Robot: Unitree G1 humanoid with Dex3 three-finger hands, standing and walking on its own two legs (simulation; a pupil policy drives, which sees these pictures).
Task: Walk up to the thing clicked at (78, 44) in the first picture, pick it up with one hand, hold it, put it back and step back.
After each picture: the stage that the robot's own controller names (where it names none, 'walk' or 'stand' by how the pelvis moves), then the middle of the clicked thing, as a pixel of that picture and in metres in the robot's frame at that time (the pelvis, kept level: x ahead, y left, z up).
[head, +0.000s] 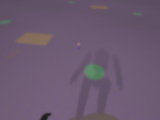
stand; (78, 45) +1.68 +0.34 -0.72
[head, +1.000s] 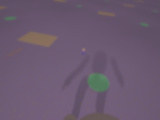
walk; (83, 51) +1.55 +0.17 -0.70
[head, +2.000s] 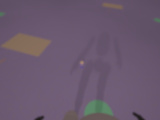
walk; (81, 64) +0.96 +0.14 -0.71
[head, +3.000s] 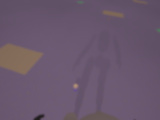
walk; (75, 87) +0.56 +0.15 -0.71
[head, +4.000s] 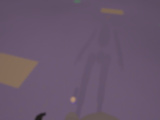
stand; (73, 100) +0.36 +0.18 -0.71
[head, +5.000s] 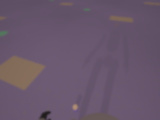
stand; (75, 108) +0.32 +0.18 -0.72
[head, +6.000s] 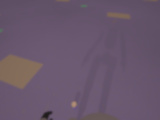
stand; (74, 105) +0.32 +0.19 -0.72
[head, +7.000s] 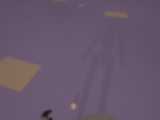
stand; (73, 107) +0.30 +0.19 -0.72
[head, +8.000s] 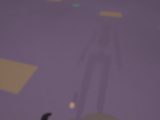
stand; (72, 106) +0.30 +0.21 -0.72
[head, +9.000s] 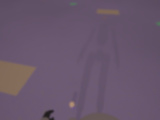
stand; (72, 105) +0.30 +0.22 -0.72
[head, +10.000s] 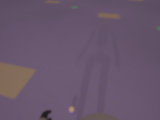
stand; (71, 110) +0.27 +0.20 -0.72
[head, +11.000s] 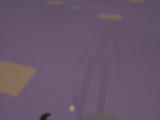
stand; (72, 109) +0.29 +0.20 -0.73
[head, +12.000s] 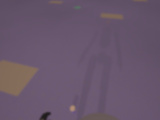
stand; (72, 109) +0.29 +0.20 -0.73
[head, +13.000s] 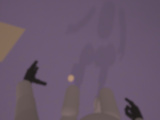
go down; (71, 79) +0.37 +0.17 -0.48
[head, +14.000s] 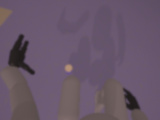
go down; (68, 69) +0.41 +0.18 -0.33
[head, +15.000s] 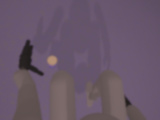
close in; (52, 62) +0.41 +0.21 -0.25
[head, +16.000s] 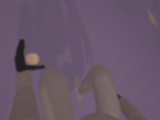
close; (31, 60) +0.40 +0.23 -0.23
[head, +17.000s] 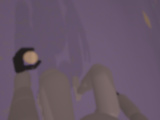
lift; (30, 59) +0.40 +0.23 -0.23
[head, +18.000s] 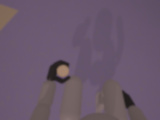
lift; (63, 73) +0.31 +0.21 -0.07
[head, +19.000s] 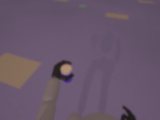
lift; (67, 73) +0.33 +0.17 +0.06
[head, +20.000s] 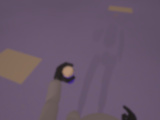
hold; (69, 75) +0.33 +0.16 +0.02
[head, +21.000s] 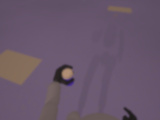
hold; (68, 77) +0.32 +0.17 +0.01
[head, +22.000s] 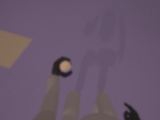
crouch; (66, 69) +0.38 +0.17 -0.04
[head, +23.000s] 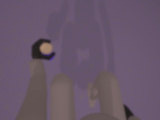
lower; (48, 52) +0.46 +0.23 -0.14
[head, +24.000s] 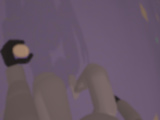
lower; (21, 53) +0.44 +0.24 -0.24
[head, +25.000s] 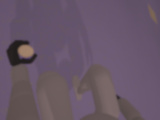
lower; (26, 54) +0.43 +0.25 -0.23
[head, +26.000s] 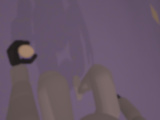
lower; (26, 54) +0.43 +0.25 -0.23
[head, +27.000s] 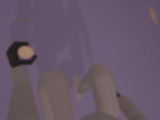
lower; (26, 55) +0.42 +0.25 -0.23
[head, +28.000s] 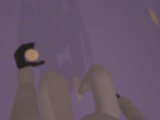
open; (31, 57) +0.43 +0.23 -0.23
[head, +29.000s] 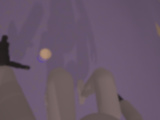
stand; (44, 55) +0.42 +0.22 -0.25
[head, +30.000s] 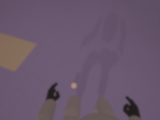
stand; (74, 86) +0.38 +0.16 -0.57
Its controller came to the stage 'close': yes
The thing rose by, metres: 0.73
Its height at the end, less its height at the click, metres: +0.00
